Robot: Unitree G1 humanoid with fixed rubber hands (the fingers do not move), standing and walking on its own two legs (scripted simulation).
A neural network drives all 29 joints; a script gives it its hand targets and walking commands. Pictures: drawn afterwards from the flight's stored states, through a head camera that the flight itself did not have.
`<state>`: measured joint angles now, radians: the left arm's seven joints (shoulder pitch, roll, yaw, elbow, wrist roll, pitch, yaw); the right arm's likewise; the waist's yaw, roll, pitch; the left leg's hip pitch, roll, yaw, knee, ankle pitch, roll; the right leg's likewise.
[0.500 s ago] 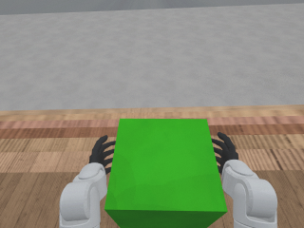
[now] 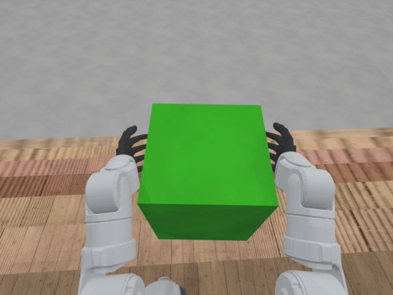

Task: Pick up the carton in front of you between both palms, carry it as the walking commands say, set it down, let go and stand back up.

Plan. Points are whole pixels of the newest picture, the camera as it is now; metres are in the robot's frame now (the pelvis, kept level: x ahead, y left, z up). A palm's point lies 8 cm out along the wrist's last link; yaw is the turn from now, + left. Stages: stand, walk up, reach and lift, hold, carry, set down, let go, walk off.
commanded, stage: carry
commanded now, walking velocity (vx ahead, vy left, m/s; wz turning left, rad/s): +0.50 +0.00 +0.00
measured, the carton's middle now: (204, 178) +0.33 -0.01 +0.03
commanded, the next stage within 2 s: none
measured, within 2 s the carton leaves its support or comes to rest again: neither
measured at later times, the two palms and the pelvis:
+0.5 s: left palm (128, 80) +0.59 +0.18 +0.10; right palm (240, 71) +0.63 -0.12 +0.10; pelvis +0.29 -0.01 +0.00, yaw +1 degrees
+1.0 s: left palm (153, 80) +0.94 +0.17 -0.14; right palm (223, 79) +0.93 -0.13 -0.14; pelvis +0.61 +0.04 -0.22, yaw +1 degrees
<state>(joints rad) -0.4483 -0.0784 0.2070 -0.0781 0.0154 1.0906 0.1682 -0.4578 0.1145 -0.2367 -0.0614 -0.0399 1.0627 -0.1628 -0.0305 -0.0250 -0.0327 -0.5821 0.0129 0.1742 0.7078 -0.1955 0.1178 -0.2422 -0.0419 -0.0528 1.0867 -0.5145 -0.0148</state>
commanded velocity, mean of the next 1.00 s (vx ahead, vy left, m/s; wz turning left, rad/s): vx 0.50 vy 0.00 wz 0.00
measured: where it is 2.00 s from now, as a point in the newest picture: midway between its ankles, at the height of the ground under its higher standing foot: (186, 164)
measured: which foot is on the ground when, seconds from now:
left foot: down 0.00-0.38, up 0.40-0.72, down 0.74-1.00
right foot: up 0.00-0.34, down 0.36-0.74, up 0.76-1.00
